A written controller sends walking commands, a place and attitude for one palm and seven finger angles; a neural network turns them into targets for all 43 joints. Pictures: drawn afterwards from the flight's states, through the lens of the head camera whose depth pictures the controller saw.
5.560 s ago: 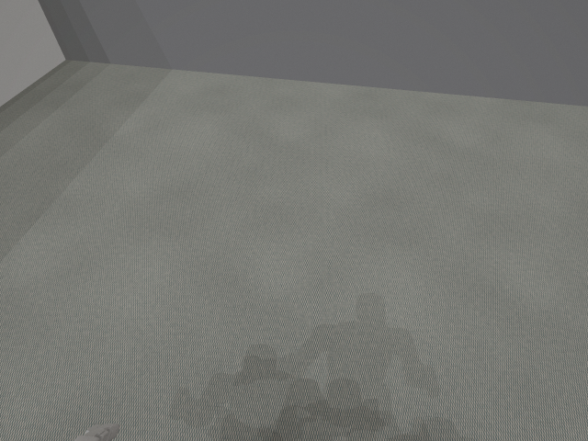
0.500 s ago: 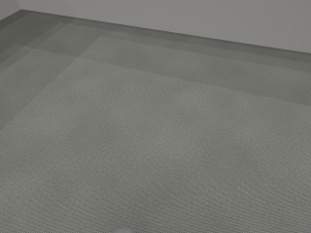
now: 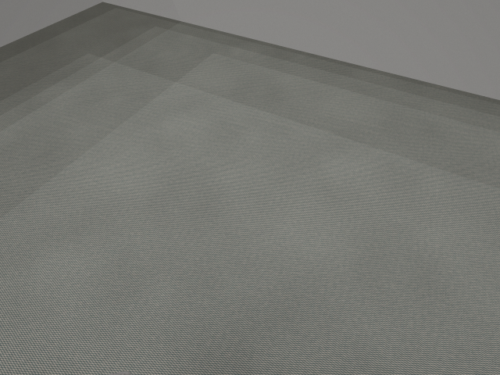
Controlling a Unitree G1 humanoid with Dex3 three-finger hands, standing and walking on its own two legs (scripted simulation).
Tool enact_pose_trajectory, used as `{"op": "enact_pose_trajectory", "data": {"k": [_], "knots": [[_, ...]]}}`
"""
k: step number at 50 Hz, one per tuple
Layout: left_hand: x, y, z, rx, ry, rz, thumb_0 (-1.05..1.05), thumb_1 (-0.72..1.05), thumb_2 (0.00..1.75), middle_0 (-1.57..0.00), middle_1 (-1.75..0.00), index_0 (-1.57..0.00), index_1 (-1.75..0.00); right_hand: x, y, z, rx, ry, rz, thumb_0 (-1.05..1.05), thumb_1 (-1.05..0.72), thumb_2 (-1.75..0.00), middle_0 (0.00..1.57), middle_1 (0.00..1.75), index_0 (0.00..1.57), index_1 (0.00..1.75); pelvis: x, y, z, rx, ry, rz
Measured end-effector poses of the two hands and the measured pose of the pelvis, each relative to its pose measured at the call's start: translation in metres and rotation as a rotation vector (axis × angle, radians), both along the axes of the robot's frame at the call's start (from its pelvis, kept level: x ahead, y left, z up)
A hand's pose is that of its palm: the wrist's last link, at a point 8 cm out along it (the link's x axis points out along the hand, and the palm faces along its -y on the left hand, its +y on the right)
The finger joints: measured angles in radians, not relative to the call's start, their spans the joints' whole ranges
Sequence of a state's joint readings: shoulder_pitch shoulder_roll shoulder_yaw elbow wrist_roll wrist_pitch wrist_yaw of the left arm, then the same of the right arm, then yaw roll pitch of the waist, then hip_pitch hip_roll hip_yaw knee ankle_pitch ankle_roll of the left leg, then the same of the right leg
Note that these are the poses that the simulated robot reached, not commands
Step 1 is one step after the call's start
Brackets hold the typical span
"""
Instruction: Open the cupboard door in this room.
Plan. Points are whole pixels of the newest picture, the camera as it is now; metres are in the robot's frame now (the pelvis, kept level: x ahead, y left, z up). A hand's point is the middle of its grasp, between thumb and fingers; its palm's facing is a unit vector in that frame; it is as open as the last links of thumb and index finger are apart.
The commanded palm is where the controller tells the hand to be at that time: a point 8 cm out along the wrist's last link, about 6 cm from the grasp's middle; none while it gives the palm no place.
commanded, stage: turn or walk to find it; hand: left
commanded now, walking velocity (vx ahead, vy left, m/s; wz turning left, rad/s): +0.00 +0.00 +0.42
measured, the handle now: out of the picture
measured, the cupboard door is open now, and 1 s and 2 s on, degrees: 0 0 0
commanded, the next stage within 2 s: none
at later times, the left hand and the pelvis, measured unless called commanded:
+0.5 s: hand out of the picture -0.04 +0.22 -0.19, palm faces +0.27 -0.93 -0.23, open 7.4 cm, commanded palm none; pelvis -0.04 +0.01 -0.01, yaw +14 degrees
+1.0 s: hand out of the picture -0.04 +0.20 -0.15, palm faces +0.42 -0.86 -0.27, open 7.4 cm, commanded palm none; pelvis -0.05 -0.02 +0.00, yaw +25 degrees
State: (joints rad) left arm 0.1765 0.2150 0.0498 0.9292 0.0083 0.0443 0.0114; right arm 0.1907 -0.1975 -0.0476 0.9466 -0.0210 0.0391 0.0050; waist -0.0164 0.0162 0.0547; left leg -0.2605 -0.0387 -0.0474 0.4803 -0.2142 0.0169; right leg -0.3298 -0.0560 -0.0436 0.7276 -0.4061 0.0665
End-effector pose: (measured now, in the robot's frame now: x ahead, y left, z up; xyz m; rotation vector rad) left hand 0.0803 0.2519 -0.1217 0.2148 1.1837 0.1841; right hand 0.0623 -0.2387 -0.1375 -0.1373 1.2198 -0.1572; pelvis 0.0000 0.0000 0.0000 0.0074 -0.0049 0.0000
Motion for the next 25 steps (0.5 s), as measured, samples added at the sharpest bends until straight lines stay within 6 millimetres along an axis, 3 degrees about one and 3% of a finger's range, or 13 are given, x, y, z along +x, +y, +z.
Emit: {"op": "enact_pose_trajectory", "data": {"k": [5, 14, 19, 25], "knots": [[-0.007, -0.023, 0.006, 0.018, -0.062, 0.015, 0.0, 0.9, 0.9, -0.2, -0.3, -0.2, -0.3, -0.016, -0.021, -0.017, 0.022, 0.055, 0.01, 0.0, -0.9, -0.9, 0.21, 0.3, 0.21, 0.3, -0.008, -0.017, -0.006, 0.008, -0.006, 0.052], [-0.053, -0.036, 0.007, -0.01, -0.014, 0.111, 0.0, 0.9, 0.9, -0.2, -0.3, -0.2, -0.3, -0.023, -0.037, -0.008, -0.007, 0.13, 0.078, 0.0, -0.91, -0.9, 0.2, 0.3, 0.2, 0.3, -0.016, -0.022, 0.003, 0.021, -0.014, 0.142], [-0.089, -0.021, -0.005, -0.025, 0.029, 0.18, 0.0, 0.91, 0.9, -0.21, -0.3, -0.2, -0.3, -0.007, -0.023, -0.002, -0.038, 0.129, 0.15, 0.0, -0.91, -0.9, 0.2, 0.3, 0.2, 0.3, -0.023, -0.012, 0.001, 0.018, -0.01, 0.187], [-0.14, 0.015, -0.033, -0.047, 0.099, 0.281, 0.0, 0.9, 0.9, -0.2, -0.3, -0.2, -0.3, 0.027, 0.015, 0.002, -0.078, 0.021, 0.253, 0.0, -0.91, -0.9, 0.2, 0.3, 0.2, 0.3, -0.035, 0.012, -0.014, 0.0, -0.007, 0.239]]}}
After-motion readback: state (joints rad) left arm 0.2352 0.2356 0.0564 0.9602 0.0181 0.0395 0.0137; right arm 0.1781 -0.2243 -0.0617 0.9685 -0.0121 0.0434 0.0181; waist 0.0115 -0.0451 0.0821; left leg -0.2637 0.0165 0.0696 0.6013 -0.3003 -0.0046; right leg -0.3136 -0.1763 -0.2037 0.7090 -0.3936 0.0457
